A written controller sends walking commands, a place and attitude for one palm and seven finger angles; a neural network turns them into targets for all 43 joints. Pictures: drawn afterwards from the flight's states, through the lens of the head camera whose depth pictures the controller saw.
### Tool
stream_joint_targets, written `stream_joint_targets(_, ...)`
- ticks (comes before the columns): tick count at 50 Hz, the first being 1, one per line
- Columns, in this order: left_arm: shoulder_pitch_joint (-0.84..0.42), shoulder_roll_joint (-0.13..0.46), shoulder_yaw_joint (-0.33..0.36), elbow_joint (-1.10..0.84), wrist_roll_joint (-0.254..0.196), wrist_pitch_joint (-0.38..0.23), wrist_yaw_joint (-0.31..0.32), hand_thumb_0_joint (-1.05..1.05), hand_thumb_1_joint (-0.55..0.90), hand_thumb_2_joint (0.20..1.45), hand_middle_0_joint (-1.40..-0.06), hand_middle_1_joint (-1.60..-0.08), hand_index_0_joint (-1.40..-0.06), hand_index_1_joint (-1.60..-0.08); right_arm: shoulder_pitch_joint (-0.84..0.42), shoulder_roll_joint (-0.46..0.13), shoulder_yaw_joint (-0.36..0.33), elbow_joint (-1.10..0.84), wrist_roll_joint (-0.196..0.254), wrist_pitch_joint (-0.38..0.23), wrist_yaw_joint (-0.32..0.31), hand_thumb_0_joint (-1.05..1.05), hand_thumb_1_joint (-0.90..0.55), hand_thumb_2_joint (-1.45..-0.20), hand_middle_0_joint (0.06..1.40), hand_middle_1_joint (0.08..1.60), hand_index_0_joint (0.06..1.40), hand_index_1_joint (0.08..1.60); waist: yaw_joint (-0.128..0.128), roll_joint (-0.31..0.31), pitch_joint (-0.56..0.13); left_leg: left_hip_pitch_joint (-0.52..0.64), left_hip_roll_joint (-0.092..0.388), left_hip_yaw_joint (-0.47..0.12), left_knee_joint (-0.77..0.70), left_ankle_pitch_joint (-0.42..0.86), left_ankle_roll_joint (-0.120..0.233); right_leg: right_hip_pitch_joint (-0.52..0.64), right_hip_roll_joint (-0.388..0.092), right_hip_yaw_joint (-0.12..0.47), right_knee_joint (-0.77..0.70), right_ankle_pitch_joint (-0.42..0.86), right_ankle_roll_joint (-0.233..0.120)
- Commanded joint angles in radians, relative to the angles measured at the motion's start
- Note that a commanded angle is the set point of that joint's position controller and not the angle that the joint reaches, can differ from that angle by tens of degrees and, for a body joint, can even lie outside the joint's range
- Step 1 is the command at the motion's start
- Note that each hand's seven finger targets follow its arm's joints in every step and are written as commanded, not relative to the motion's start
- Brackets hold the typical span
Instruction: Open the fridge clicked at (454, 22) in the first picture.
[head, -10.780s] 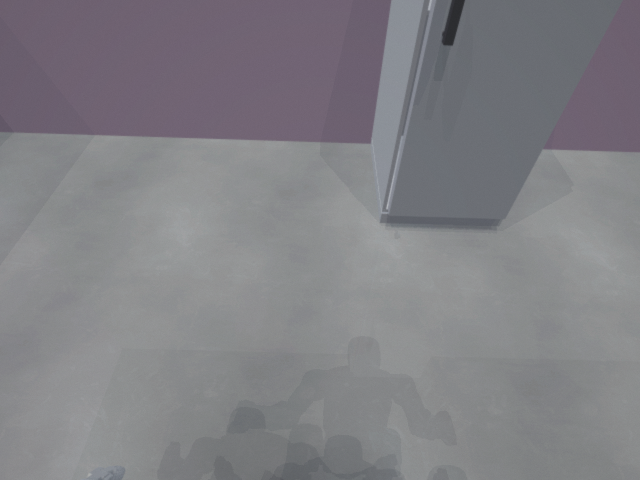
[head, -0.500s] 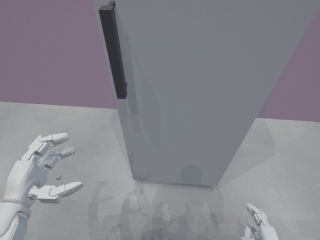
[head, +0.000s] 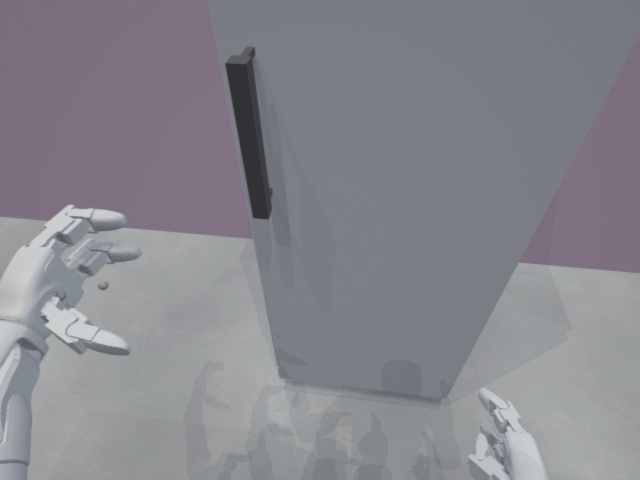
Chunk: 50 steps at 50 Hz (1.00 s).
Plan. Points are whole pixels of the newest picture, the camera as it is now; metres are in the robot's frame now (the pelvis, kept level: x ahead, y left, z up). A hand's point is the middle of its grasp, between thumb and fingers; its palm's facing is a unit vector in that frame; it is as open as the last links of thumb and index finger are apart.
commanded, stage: raise the hand to about handle height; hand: left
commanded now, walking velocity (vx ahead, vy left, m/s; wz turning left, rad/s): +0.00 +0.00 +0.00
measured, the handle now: (256, 140) +0.52 +0.16 +0.18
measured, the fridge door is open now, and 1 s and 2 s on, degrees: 0 0 0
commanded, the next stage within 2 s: move the hooked fingers beside the handle in 0.68 s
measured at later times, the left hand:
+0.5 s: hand (111, 252) +0.29 +0.26 +0.18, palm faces +0.04 -1.00 -0.06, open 14.0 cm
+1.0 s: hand (116, 240) +0.30 +0.26 +0.18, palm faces +0.04 -1.00 -0.05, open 14.0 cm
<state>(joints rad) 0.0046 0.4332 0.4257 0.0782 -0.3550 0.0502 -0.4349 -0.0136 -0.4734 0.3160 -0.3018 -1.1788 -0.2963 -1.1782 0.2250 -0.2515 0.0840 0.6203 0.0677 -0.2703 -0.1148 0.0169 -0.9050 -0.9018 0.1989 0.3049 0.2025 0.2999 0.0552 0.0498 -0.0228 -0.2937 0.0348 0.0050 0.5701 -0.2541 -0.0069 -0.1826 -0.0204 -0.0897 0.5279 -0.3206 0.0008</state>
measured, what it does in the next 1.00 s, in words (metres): stands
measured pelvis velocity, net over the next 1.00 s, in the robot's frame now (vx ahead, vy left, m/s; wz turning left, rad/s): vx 0.00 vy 0.00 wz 0.00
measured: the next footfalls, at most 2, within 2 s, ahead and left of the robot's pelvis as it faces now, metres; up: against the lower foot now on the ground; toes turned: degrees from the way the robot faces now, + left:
none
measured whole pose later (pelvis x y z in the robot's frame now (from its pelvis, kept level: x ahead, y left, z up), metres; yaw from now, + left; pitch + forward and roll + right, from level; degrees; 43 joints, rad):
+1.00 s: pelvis +0.00 +0.00 +0.01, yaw +0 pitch -2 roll -1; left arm -0.22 0.46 0.42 0.23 -0.32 0.16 -0.44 -0.02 -0.51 0.30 -0.30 -1.20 -0.30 -1.20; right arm 0.22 -0.26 0.08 0.62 0.09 -0.20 -0.12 0.02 -0.91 -0.90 0.20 0.30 0.20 0.30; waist 0.05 0.05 -0.02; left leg -0.24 0.03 0.01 0.49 -0.22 -0.01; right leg -0.14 -0.02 -0.09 0.47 -0.29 0.00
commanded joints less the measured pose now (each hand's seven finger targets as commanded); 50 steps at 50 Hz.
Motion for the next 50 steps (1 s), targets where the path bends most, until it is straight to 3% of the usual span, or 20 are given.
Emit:
stream_joint_targets(1, -0.306, 0.292, 0.126, -0.191, -0.026, -0.034, -0.011, 0.0, -0.5, 0.3, -0.3, -1.2, -0.3, -1.2, -0.112, -0.121, -0.051, -0.156, 0.009, -0.055, -0.015, 0.0, -0.9, -0.9, 0.2, 0.3, 0.2, 0.3, -0.003, 0.049, -0.144, 0.168, -0.035, -0.027, -0.102, 0.135, 0.037, -0.052, 0.038, 0.031, -0.114, 0.206, -0.013)
stream_joint_targets(9, -0.426, 0.353, 0.162, -0.12, -0.029, 0.033, -0.037, 0.0, -0.5, 0.3, -0.3, -1.2, -0.3, -1.2, -0.128, -0.126, -0.049, -0.16, 0.021, -0.039, -0.011, 0.0, -0.9, -0.9, 0.2, 0.3, 0.2, 0.3, -0.001, 0.031, -0.169, 0.187, -0.045, -0.021, -0.112, 0.156, 0.04, -0.027, 0.025, 0.041, -0.132, 0.25, -0.008)
stream_joint_targets(11, -0.362, 0.317, 0.141, -0.047, -0.036, 0.053, -0.051, 0.0, -0.5, 0.3, -0.3, -1.2, -0.3, -1.2, -0.124, -0.129, -0.053, -0.162, 0.023, -0.033, -0.003, 0.0, -0.9, -0.9, 0.2, 0.3, 0.2, 0.3, 0.003, -0.032, -0.135, 0.164, -0.042, -0.018, -0.106, 0.165, 0.041, -0.029, 0.023, 0.049, -0.133, 0.274, -0.003)
stream_joint_targets(14, -0.37, 0.3, 0.113, -0.075, -0.028, 0.072, -0.06, 0.0, -0.5, 0.3, -0.3, -1.2, -0.3, -1.2, -0.13, -0.131, -0.057, -0.176, 0.03, -0.02, 0.004, 0.0, -0.9, -0.9, 0.2, 0.3, 0.2, 0.3, -0.002, 0.01, -0.148, 0.172, -0.046, -0.01, -0.104, 0.168, 0.038, -0.045, 0.024, 0.043, -0.122, 0.276, -0.001)
stream_joint_targets(17, -0.382, 0.329, 0.146, -0.12, -0.031, 0.059, -0.045, 0.0, -0.5, 0.3, -0.3, -1.2, -0.3, -1.2, -0.134, -0.13, -0.059, -0.185, 0.025, -0.016, 0.005, 0.0, -0.9, -0.9, 0.2, 0.3, 0.2, 0.3, 0.001, -0.016, -0.16, 0.176, -0.044, -0.008, -0.099, 0.169, 0.041, -0.04, 0.024, 0.048, -0.124, 0.273, 0.001)
stream_joint_targets(20, -0.408, 0.353, 0.179, -0.192, -0.028, 0.031, -0.021, 0.0, -0.5, 0.3, -0.3, -1.2, -0.3, -1.2, -0.136, -0.124, -0.06, -0.191, 0.022, -0.019, 0.002, 0.0, -0.9, -0.9, 0.2, 0.3, 0.2, 0.3, 0.006, 0.045, -0.204, 0.208, -0.047, -0.007, -0.103, 0.197, 0.041, -0.018, 0.028, 0.041, -0.113, 0.293, -0.006)
stream_joint_targets(21, -0.397, 0.375, 0.197, -0.193, -0.027, 0.027, -0.015, 0.0, -0.5, 0.3, -0.3, -1.2, -0.3, -1.2, -0.133, -0.123, -0.059, -0.186, 0.017, -0.018, 0.002, 0.0, -0.9, -0.9, 0.2, 0.3, 0.2, 0.3, 0.013, 0.035, -0.199, 0.205, -0.045, -0.004, -0.097, 0.208, 0.041, -0.011, 0.027, 0.046, -0.116, 0.308, -0.006)
stream_joint_targets(23, -0.402, 0.347, 0.182, -0.191, -0.023, 0.023, -0.01, 0.0, -0.5, 0.3, -0.3, -1.2, -0.3, -1.2, -0.128, -0.116, -0.058, -0.183, 0.018, -0.018, -0.002, 0.0, -0.9, -0.9, 0.2, 0.3, 0.2, 0.3, 0.001, 0.052, -0.199, 0.217, -0.046, 0.0, -0.104, 0.214, 0.042, -0.013, 0.029, 0.041, -0.116, 0.323, -0.006)
stream_joint_targets(26, -0.39, 0.324, 0.16, -0.146, -0.028, 0.033, -0.016, 0.0, -0.5, 0.3, -0.3, -1.2, -0.3, -1.2, -0.123, -0.122, -0.06, -0.174, 0.021, -0.014, -0.005, 0.0, -0.9, -0.9, 0.2, 0.3, 0.2, 0.3, 0.0, 0.014, -0.159, 0.202, -0.042, -0.001, -0.108, 0.207, 0.042, -0.021, 0.031, 0.042, -0.124, 0.322, -0.002)
stream_joint_targets(29, -0.424, 0.315, 0.136, -0.166, -0.014, 0.049, -0.02, 0.0, -0.5, 0.3, -0.3, -1.2, -0.3, -1.2, -0.13, -0.12, -0.057, -0.178, 0.022, -0.009, -0.009, 0.0, -0.9, -0.9, 0.2, 0.3, 0.2, 0.3, -0.006, 0.084, -0.17, 0.219, -0.045, -0.003, -0.114, 0.209, 0.038, -0.027, 0.031, 0.036, -0.121, 0.316, -0.008)
stream_joint_targets(31, -0.405, 0.312, 0.136, -0.16, -0.022, 0.052, -0.022, 0.0, -0.5, 0.3, -0.3, -1.2, -0.3, -1.2, -0.127, -0.119, -0.056, -0.178, 0.021, -0.007, -0.009, 0.0, -0.9, -0.9, 0.2, 0.3, 0.2, 0.3, -0.004, 0.032, -0.166, 0.218, -0.042, -0.005, -0.113, 0.223, 0.04, -0.018, 0.034, 0.034, -0.126, 0.332, -0.007)
stream_joint_targets(34, -0.393, 0.316, 0.144, -0.152, -0.021, 0.057, -0.027, 0.0, -0.5, 0.3, -0.3, -1.2, -0.3, -1.2, -0.128, -0.121, -0.057, -0.179, 0.022, -0.002, -0.007, 0.0, -0.9, -0.9, 0.2, 0.3, 0.2, 0.3, -0.004, 0.037, -0.177, 0.22, -0.045, -0.007, -0.119, 0.213, 0.039, -0.024, 0.035, 0.029, -0.124, 0.321, -0.007)
stream_joint_targets(36, -0.374, 0.323, 0.154, -0.129, -0.026, 0.06, -0.028, 0.0, -0.5, 0.3, -0.3, -1.2, -0.3, -1.2, -0.127, -0.123, -0.057, -0.177, 0.021, 0.002, -0.005, 0.0, -0.9, -0.9, 0.2, 0.3, 0.2, 0.3, 0.002, 0.008, -0.167, 0.212, -0.042, -0.008, -0.12, 0.208, 0.039, -0.021, 0.036, 0.031, -0.13, 0.312, -0.006)
stream_joint_targets(38, -0.4, 0.324, 0.147, -0.142, -0.022, 0.064, -0.027, 0.0, -0.5, 0.3, -0.3, -1.2, -0.3, -1.2, -0.135, -0.122, -0.054, -0.183, 0.024, 0.005, -0.005, 0.0, -0.9, -0.9, 0.2, 0.3, 0.2, 0.3, 0.0, 0.042, -0.164, 0.212, -0.045, -0.012, -0.127, 0.191, 0.037, -0.032, 0.036, 0.03, -0.132, 0.289, -0.009)
stream_joint_targets(41, -0.476, 0.295, 0.102, -0.131, -0.016, 0.058, -0.019, 0.0, -0.5, 0.3, -0.3, -1.2, -0.3, -1.2, -0.131, -0.121, -0.054, -0.174, 0.024, 0.007, -0.01, 0.0, -0.9, -0.9, 0.2, 0.3, 0.2, 0.3, -0.021, 0.01, -0.153, 0.219, -0.04, -0.015, -0.127, 0.169, 0.038, -0.051, 0.04, 0.031, -0.141, 0.256, -0.007)
stream_joint_targets(45, -0.55, 0.303, 0.091, -0.085, 0.002, 0.044, -0.007, 0.0, -0.5, 0.3, -0.3, -1.2, -0.3, -1.2, -0.123, -0.125, -0.053, -0.162, 0.024, 0.009, -0.019, 0.0, -0.9, -0.9, 0.2, 0.3, 0.2, 0.3, -0.028, 0.056, -0.156, 0.222, -0.044, -0.02, -0.134, 0.143, 0.036, -0.061, 0.037, 0.031, -0.144, 0.223, -0.012)
stream_joint_targets(46, -0.561, 0.301, 0.079, -0.076, 0.006, 0.042, -0.003, 0.0, -0.5, 0.3, -0.3, -1.2, -0.3, -1.2, -0.121, -0.126, -0.052, -0.16, 0.022, 0.012, -0.019, 0.0, -0.9, -0.9, 0.2, 0.3, 0.2, 0.3, -0.028, 0.031, -0.152, 0.218, -0.04, -0.02, -0.133, 0.141, 0.037, -0.06, 0.037, 0.032, -0.148, 0.214, -0.011)
stream_joint_targets(50, -0.62, 0.3, 0.066, -0.008, 0.024, 0.037, 0.012, 0.0, -0.5, 0.3, -0.3, -1.2, -0.3, -1.2, -0.117, -0.126, -0.051, -0.153, 0.023, 0.015, -0.026, 0.0, -0.9, -0.9, 0.2, 0.3, 0.2, 0.3, -0.033, 0.049, -0.155, 0.212, -0.04, -0.026, -0.142, 0.116, 0.035, -0.068, 0.035, 0.031, -0.149, 0.185, -0.014)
